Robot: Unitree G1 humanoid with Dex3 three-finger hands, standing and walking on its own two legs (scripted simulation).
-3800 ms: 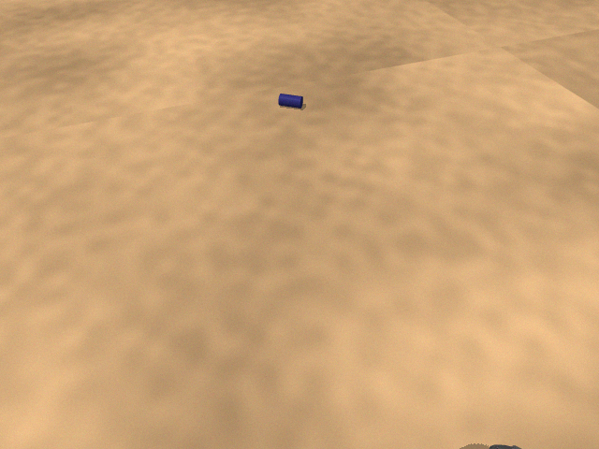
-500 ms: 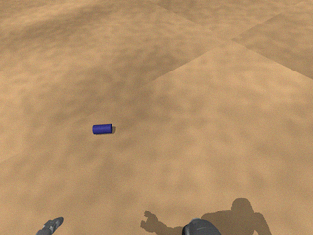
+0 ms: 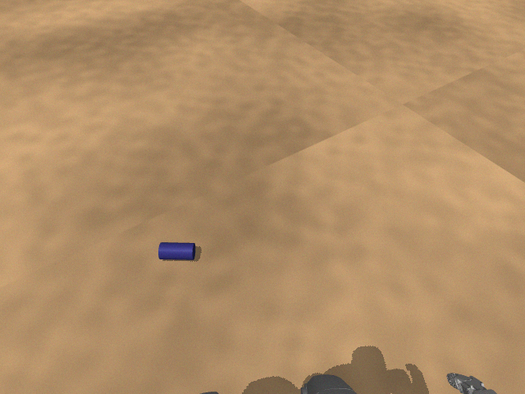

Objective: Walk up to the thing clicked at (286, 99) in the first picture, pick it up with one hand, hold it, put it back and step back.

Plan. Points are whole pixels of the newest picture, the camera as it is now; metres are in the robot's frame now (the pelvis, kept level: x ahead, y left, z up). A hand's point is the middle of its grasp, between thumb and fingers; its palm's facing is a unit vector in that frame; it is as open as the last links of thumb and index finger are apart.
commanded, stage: walk up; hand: left
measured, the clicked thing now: (177, 251) +0.76 +0.32 -0.73
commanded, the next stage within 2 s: none
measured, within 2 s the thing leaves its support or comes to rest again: neither
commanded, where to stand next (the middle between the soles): +0.50 +0.10 m, yaw -3 degrees
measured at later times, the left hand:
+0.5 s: hand (100, 312) +0.28 +0.30 -0.11, palm faces -0.02 -0.90 -0.43, open 7.3 cm
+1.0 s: hand (83, 249) +0.43 +0.38 -0.13, palm faces -0.12 -0.92 -0.38, open 7.3 cm
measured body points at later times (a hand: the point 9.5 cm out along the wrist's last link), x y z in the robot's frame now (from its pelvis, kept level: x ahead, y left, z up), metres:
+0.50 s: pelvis +0.18 +0.03 +0.00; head +0.20 +0.00 +0.45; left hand +0.28 +0.34 -0.08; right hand +0.24 -0.29 -0.13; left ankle +0.20 +0.16 -0.67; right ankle +0.24 -0.09 -0.73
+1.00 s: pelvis +0.35 +0.10 +0.00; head +0.38 +0.10 +0.45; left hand +0.43 +0.43 -0.11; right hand +0.35 -0.22 -0.11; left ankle +0.33 +0.22 -0.73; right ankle +0.44 -0.03 -0.70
